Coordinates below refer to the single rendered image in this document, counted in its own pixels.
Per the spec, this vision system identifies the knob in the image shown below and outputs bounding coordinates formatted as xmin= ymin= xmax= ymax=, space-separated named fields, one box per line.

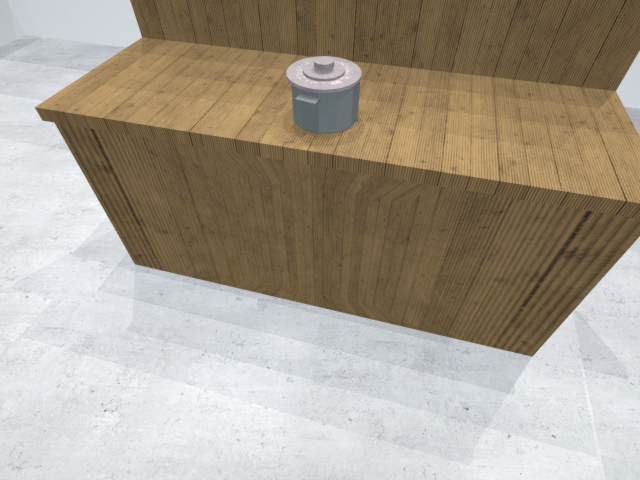
xmin=314 ymin=56 xmax=334 ymax=70

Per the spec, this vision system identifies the table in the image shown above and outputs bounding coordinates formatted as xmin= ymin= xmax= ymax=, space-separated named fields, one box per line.
xmin=35 ymin=0 xmax=640 ymax=357

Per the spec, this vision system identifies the pot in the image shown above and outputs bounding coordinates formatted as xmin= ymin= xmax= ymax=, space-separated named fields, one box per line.
xmin=291 ymin=82 xmax=360 ymax=134

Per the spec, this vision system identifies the lid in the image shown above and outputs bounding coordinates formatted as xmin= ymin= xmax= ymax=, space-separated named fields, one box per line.
xmin=286 ymin=56 xmax=362 ymax=93

